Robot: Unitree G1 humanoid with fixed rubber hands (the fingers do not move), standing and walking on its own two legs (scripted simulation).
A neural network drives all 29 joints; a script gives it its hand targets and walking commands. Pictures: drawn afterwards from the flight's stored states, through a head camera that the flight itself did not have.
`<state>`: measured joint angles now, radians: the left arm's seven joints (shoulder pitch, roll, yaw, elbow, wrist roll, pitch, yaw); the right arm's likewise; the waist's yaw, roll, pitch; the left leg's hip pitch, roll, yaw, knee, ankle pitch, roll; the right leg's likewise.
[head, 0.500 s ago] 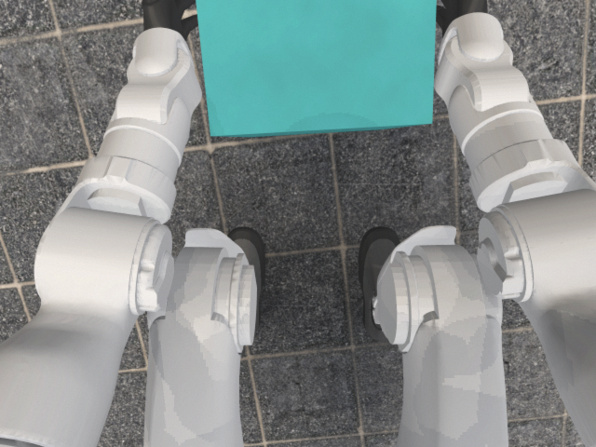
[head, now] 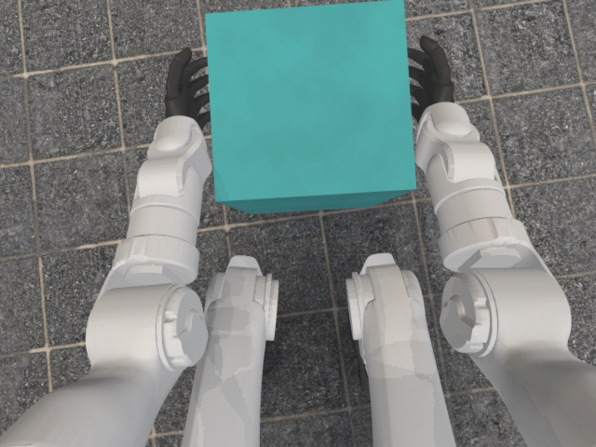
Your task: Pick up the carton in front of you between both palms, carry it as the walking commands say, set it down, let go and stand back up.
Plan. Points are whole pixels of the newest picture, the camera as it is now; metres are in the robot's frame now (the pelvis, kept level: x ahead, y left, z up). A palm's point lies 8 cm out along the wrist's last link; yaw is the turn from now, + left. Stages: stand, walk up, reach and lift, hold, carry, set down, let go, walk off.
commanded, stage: reach and lift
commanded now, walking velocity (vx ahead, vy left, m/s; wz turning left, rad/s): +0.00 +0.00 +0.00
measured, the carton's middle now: (308, 133) +0.50 +0.00 -0.14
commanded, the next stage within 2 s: none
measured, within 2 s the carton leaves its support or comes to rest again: neither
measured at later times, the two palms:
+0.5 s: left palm (118, 81) +0.47 +0.15 +0.08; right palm (506, 70) +0.47 -0.15 +0.08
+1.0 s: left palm out of the picture +0.43 +0.15 +0.24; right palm out of the picture +0.43 -0.15 +0.24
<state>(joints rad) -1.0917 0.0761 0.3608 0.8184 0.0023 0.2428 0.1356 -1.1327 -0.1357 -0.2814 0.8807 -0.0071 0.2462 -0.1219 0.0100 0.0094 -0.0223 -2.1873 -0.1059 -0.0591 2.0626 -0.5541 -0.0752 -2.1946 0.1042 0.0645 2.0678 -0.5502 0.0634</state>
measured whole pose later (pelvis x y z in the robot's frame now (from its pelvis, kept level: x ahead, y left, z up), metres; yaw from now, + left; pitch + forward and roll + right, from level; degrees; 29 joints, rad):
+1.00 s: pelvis +0.08 +0.00 +0.28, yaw -1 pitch +24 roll +0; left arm -0.47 -0.11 0.34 0.62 0.16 0.27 0.06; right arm -0.48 0.09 -0.32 0.64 -0.16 0.28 -0.05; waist 0.01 0.00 -0.21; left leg -1.07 -0.09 -0.12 1.09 -0.44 -0.03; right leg -1.07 0.09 0.12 1.09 -0.44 0.03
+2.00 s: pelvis +0.10 +0.00 +0.37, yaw -1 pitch -4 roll +0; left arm -0.31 -0.16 0.30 0.36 0.28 0.62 -0.01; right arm -0.31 0.16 -0.29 0.35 -0.28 0.63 0.01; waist 0.00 0.00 0.01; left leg -0.15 -0.05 -0.14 0.45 -0.22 -0.01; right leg -0.16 0.05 0.14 0.45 -0.22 0.01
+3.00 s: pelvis +0.10 +0.00 +0.37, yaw -1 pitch -7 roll +0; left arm -0.29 -0.16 0.25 0.24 0.27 0.75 -0.01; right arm -0.28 0.16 -0.24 0.24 -0.27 0.75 0.01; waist 0.00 0.00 0.02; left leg -0.06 -0.04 -0.13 0.38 -0.20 -0.01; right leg -0.06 0.04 0.13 0.38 -0.20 0.01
